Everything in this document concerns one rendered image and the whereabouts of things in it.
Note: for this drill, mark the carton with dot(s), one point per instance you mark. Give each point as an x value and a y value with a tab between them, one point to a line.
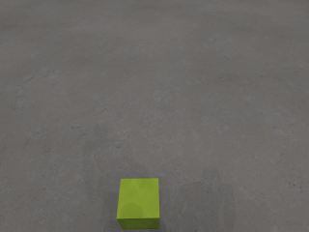
138	204

